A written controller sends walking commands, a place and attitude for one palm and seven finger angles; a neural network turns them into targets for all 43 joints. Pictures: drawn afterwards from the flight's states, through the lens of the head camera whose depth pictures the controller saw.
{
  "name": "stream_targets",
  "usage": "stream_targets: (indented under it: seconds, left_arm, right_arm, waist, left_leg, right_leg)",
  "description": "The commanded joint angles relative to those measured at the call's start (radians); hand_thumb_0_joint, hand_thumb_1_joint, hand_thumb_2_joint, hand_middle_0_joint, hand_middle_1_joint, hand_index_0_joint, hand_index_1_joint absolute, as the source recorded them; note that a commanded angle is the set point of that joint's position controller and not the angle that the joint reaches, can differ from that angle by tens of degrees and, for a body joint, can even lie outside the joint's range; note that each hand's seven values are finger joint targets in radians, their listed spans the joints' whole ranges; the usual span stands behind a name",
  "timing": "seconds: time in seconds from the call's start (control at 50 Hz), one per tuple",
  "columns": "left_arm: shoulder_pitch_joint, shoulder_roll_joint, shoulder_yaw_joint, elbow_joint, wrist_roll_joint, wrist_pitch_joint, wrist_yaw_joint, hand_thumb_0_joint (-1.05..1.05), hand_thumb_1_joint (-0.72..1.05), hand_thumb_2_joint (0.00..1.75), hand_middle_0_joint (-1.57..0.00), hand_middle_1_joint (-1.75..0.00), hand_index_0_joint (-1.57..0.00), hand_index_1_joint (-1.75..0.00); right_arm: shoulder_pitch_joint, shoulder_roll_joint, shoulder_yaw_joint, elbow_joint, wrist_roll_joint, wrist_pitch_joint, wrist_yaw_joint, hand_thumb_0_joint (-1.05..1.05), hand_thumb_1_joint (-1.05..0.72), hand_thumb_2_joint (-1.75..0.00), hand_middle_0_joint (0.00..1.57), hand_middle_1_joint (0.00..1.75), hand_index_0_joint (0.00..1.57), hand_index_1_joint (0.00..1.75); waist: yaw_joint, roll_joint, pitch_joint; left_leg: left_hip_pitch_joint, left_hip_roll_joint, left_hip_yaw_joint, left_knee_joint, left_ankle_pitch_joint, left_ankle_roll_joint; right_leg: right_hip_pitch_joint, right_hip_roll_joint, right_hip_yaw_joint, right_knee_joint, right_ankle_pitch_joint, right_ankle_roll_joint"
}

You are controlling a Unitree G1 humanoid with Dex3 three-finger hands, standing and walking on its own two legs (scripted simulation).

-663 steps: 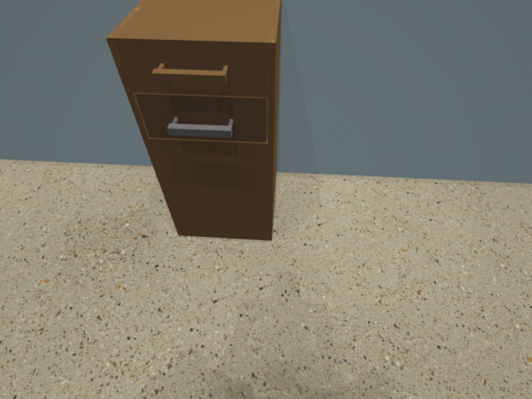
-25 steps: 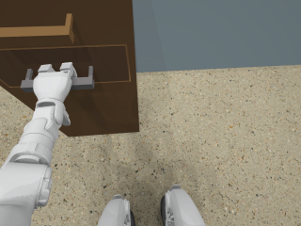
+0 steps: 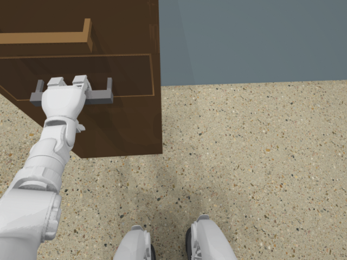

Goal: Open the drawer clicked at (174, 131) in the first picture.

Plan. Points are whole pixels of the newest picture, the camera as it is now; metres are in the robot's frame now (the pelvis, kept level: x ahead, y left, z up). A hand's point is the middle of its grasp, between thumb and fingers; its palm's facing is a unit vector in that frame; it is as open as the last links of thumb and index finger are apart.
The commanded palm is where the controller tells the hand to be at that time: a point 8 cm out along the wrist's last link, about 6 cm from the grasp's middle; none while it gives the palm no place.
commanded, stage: close the thumb around the handle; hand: left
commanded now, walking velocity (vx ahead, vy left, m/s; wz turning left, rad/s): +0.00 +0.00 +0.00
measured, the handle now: (74, 90) +0.53 +0.23 -0.02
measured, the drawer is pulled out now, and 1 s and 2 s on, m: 0.00 0.03 0.16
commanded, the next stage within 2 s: pull the drawer open in 0.38 s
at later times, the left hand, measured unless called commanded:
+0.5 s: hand (77, 112) +0.47 +0.22 -0.04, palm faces -0.07 -0.02 -1.00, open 5.8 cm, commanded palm +0.45 +0.22 +0.02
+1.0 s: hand (76, 123) +0.44 +0.22 -0.04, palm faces -0.05 -0.06 -1.00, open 5.7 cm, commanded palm +0.40 +0.22 +0.02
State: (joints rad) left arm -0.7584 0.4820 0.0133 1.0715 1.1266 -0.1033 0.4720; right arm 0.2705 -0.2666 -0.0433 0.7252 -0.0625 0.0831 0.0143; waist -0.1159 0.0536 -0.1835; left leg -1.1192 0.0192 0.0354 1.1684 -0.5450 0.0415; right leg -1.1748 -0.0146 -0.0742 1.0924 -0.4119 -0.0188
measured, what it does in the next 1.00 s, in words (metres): stands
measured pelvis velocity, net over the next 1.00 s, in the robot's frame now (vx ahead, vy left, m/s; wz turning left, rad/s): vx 0.03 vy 0.00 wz -0.04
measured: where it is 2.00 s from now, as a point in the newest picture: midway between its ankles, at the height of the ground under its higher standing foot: outside the picture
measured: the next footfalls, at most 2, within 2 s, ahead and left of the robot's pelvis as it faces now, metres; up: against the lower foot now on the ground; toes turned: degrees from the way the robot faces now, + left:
none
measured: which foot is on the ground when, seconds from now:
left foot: down 0.00-1.00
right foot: down 0.00-1.00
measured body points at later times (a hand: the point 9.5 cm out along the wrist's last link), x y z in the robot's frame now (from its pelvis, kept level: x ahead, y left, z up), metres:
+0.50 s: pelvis +0.00 +0.00 +0.00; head +0.15 -0.01 +0.43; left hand +0.47 +0.22 +0.02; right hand +0.02 -0.28 -0.13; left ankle -0.01 +0.09 -0.64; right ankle +0.04 -0.12 -0.64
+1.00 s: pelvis +0.03 +0.00 +0.02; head +0.17 -0.01 +0.45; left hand +0.44 +0.22 +0.02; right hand +0.09 -0.27 -0.12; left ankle -0.01 +0.09 -0.64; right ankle +0.04 -0.12 -0.64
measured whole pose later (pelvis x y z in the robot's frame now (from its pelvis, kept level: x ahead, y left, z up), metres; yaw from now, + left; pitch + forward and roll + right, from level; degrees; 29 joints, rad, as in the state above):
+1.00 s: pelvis +0.03 +0.00 +0.02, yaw -2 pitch +26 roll -1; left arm -0.43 0.39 0.03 0.78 1.11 -0.07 0.51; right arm 0.24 -0.25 -0.06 0.70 -0.06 0.13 0.03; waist -0.07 0.05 -0.18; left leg -0.96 0.03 0.08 1.06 -0.56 0.04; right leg -1.05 0.01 -0.03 1.01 -0.42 -0.01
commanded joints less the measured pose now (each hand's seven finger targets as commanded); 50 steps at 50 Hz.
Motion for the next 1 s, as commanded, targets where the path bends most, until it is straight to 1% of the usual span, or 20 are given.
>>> stream_targets:
  seconds: [0.0,0.04,0.08,0.12,0.16,0.18,0.2,0.26,0.3,0.32,0.38,0.4,0.44,0.58,0.64,0.68,0.76,0.86,0.94,0.98]
  left_arm:
    - [-0.361,0.216,0.049,-0.172,-0.01,-0.002,0.043,0.0,0.45,0.71,-0.37,-1.3,-0.37,-1.3]
    - [-0.371,0.259,0.076,-0.188,-0.004,-0.004,0.047,0.0,0.56,0.76,-0.38,-1.31,-0.38,-1.31]
    - [-0.336,0.228,0.06,-0.184,0.002,0.0,0.05,0.0,0.68,0.8,-0.38,-1.33,-0.38,-1.33]
    - [-0.331,0.198,0.047,-0.171,-0.004,0.007,0.052,0.0,0.79,0.85,-0.39,-1.34,-0.39,-1.34]
    - [-0.357,0.204,0.043,-0.169,-0.006,0.011,0.054,0.0,0.9,0.9,-0.4,-1.35,-0.4,-1.35]
    - [-0.367,0.22,0.051,-0.17,-0.005,0.013,0.055,0.0,0.9,0.9,-0.4,-1.35,-0.4,-1.35]
    - [-0.372,0.247,0.068,-0.185,-0.004,0.01,0.057,0.0,0.9,0.9,-0.4,-1.35,-0.4,-1.35]
    - [-0.36,0.242,0.064,-0.172,-0.006,0.012,0.05,0.0,0.9,0.9,-0.4,-1.35,-0.4,-1.35]
    - [-0.348,0.246,0.072,-0.196,-0.015,0.003,0.049,0.0,0.9,0.9,-0.4,-1.35,-0.4,-1.35]
    - [-0.35,0.264,0.086,-0.203,-0.02,0.0,0.045,0.0,0.9,0.9,-0.4,-1.35,-0.4,-1.35]
    - [-0.333,0.256,0.079,-0.192,-0.023,-0.005,0.042,0.0,0.9,0.9,-0.4,-1.35,-0.4,-1.35]
    - [-0.313,0.275,0.093,-0.182,-0.021,-0.004,0.042,0.0,0.9,0.9,-0.4,-1.35,-0.4,-1.35]
    - [-0.331,0.261,0.083,-0.195,-0.017,-0.011,0.044,0.0,0.9,0.9,-0.4,-1.35,-0.4,-1.35]
    - [-0.188,0.245,0.102,-0.227,-0.026,-0.018,0.045,0.0,0.9,0.9,-0.4,-1.35,-0.4,-1.35]
    - [-0.105,0.206,0.095,-0.255,-0.032,-0.021,0.045,0.0,0.9,0.9,-0.4,-1.35,-0.4,-1.35]
    - [-0.045,0.211,0.109,-0.287,-0.036,-0.021,0.048,0.0,0.9,0.9,-0.4,-1.35,-0.4,-1.35]
    - [0.043,0.167,0.101,-0.331,-0.034,-0.013,0.065,0.0,0.9,0.9,-0.4,-1.35,-0.4,-1.35]
    - [0.147,0.145,0.109,-0.386,-0.031,0.012,0.084,0.0,0.9,0.9,-0.4,-1.35,-0.4,-1.35]
    - [0.247,0.111,0.1,-0.469,-0.033,0.04,0.095,0.0,0.9,0.9,-0.4,-1.35,-0.4,-1.35]
    - [0.303,0.096,0.095,-0.512,-0.037,0.057,0.094,0.0,0.9,0.9,-0.4,-1.35,-0.4,-1.35]
  right_arm:
    - [0.168,-0.164,-0.054,-0.031,0.002,-0.008,-0.013,0.0,-0.9,-0.9,0.2,0.3,0.2,0.3]
    - [0.166,-0.168,-0.05,-0.032,0.0,-0.006,-0.013,0.0,-0.9,-0.9,0.2,0.3,0.2,0.3]
    - [0.162,-0.163,-0.053,-0.037,0.0,-0.005,-0.01,0.0,-0.9,-0.9,0.2,0.3,0.2,0.3]
    - [0.162,-0.161,-0.055,-0.033,0.0,-0.005,-0.008,0.0,-0.9,-0.9,0.2,0.3,0.2,0.3]
    - [0.165,-0.163,-0.054,-0.031,0.002,-0.006,-0.009,0.0,-0.9,-0.9,0.2,0.3,0.2,0.3]
    - [0.167,-0.165,-0.053,-0.029,0.002,-0.007,-0.011,0.0,-0.9,-0.9,0.2,0.3,0.2,0.3]
    - [0.166,-0.168,-0.05,-0.031,0.001,-0.007,-0.012,0.0,-0.9,-0.9,0.2,0.3,0.2,0.3]
    - [0.169,-0.164,-0.05,-0.028,0.001,-0.008,-0.014,0.0,-0.9,-0.9,0.2,0.3,0.2,0.3]
    - [0.168,-0.163,-0.052,-0.034,0.001,-0.01,-0.014,0.0,-0.9,-0.9,0.2,0.3,0.2,0.3]
    - [0.166,-0.164,-0.05,-0.032,-0.001,-0.01,-0.013,0.0,-0.9,-0.9,0.2,0.3,0.2,0.3]
    - [0.165,-0.162,-0.05,-0.03,0.003,-0.011,-0.017,0.0,-0.9,-0.9,0.2,0.3,0.2,0.3]
    - [0.163,-0.164,-0.047,-0.03,0.003,-0.011,-0.017,0.0,-0.9,-0.9,0.2,0.3,0.2,0.3]
    - [0.166,-0.164,-0.051,-0.03,0.001,-0.012,-0.017,0.0,-0.9,-0.9,0.2,0.3,0.2,0.3]
    - [0.148,-0.158,-0.055,-0.044,0.005,-0.006,-0.01,0.0,-0.9,-0.9,0.2,0.3,0.2,0.3]
    - [0.143,-0.153,-0.061,-0.051,0.007,-0.001,-0.007,0.0,-0.9,-0.9,0.2,0.3,0.2,0.3]
    - [0.133,-0.151,-0.06,-0.059,0.007,0.003,-0.005,0.0,-0.9,-0.9,0.2,0.3,0.2,0.3]
    - [0.117,-0.148,-0.064,-0.067,0.007,0.012,-0.003,0.0,-0.9,-0.9,0.2,0.3,0.2,0.3]
    - [0.096,-0.146,-0.066,-0.076,0.007,0.021,-0.002,0.0,-0.9,-0.9,0.2,0.3,0.2,0.3]
    - [0.086,-0.14,-0.071,-0.091,0.006,0.028,0.0,0.0,-0.9,-0.9,0.2,0.3,0.2,0.3]
    - [0.073,-0.138,-0.069,-0.105,0.008,0.03,0.001,0.0,-0.9,-0.9,0.2,0.3,0.2,0.3]
  waist:
    - [-0.022,0.049,-0.477]
    - [-0.012,0.054,-0.512]
    - [-0.005,0.067,-0.516]
    - [-0.015,0.054,-0.491]
    - [-0.021,0.051,-0.479]
    - [-0.026,0.035,-0.473]
    - [-0.016,0.041,-0.49]
    - [-0.015,0.044,-0.495]
    - [-0.012,0.029,-0.529]
    - [-0.005,0.048,-0.539]
    - [-0.011,0.029,-0.499]
    - [-0.001,0.026,-0.499]
    - [-0.007,0.038,-0.515]
    - [0.036,0.032,-0.527]
    - [0.05,0.031,-0.54]
    - [0.07,0.025,-0.537]
    - [0.075,0.007,-0.497]
    - [0.088,-0.008,-0.476]
    - [0.101,0.008,-0.495]
    - [0.107,-0.006,-0.485]
  left_leg:
    - [0.333,-0.024,-0.075,-0.127,0.447,-0.013]
    - [0.324,-0.025,-0.076,-0.125,0.443,-0.012]
    - [0.344,-0.025,-0.074,-0.129,0.459,-0.016]
    - [0.351,-0.02,-0.082,-0.132,0.464,-0.018]
    - [0.331,-0.022,-0.075,-0.131,0.433,-0.013]
    - [0.321,-0.023,-0.074,-0.134,0.42,-0.011]
    - [0.318,-0.024,-0.075,-0.137,0.413,-0.011]
    - [0.306,-0.028,-0.064,-0.131,0.427,-0.008]
    - [0.31,-0.03,-0.061,-0.129,0.433,-0.005]
    - [0.311,-0.031,-0.061,-0.128,0.443,-0.007]
    - [0.286,-0.03,-0.053,-0.13,0.416,-0.002]
    - [0.274,-0.032,-0.051,-0.132,0.411,-0.002]
    - [0.294,-0.03,-0.058,-0.129,0.424,-0.004]
    - [0.312,-0.03,-0.043,-0.14,0.461,-0.006]
    - [0.355,-0.024,-0.046,-0.146,0.523,-0.009]
    - [0.348,-0.025,-0.036,-0.155,0.533,-0.009]
    - [0.366,-0.018,-0.034,-0.172,0.559,-0.009]
    - [0.386,-0.016,-0.03,-0.185,0.599,-0.012]
    - [0.463,-0.006,-0.04,-0.191,0.734,-0.019]
    - [0.47,-0.003,-0.04,-0.2,0.748,-0.021]
  right_leg:
    - [0.294,0.049,0.032,-0.105,0.283,-0.022]
    - [0.313,0.048,0.035,-0.093,0.287,-0.023]
    - [0.311,0.049,0.033,-0.096,0.293,-0.024]
    - [0.289,0.05,0.026,-0.098,0.283,-0.024]
    - [0.292,0.05,0.032,-0.105,0.271,-0.022]
    - [0.3,0.049,0.032,-0.109,0.27,-0.021]
    - [0.311,0.048,0.034,-0.105,0.266,-0.022]
    - [0.334,0.048,0.039,-0.103,0.296,-0.021]
    - [0.366,0.047,0.046,-0.107,0.318,-0.019]
    - [0.37,0.047,0.046,-0.099,0.324,-0.021]
    - [0.372,0.047,0.05,-0.111,0.317,-0.018]
    - [0.381,0.046,0.051,-0.108,0.316,-0.019]
    - [0.363,0.046,0.048,-0.101,0.316,-0.019]
    - [0.418,0.046,0.053,-0.105,0.365,-0.02]
    - [0.429,0.046,0.051,-0.104,0.407,-0.021]
    - [0.468,0.045,0.055,-0.108,0.436,-0.021]
    - [0.472,0.043,0.052,-0.12,0.45,-0.021]
    - [0.494,0.041,0.053,-0.126,0.482,-0.022]
    - [0.513,0.039,0.051,-0.132,0.543,-0.021]
    - [0.534,0.039,0.051,-0.139,0.556,-0.021]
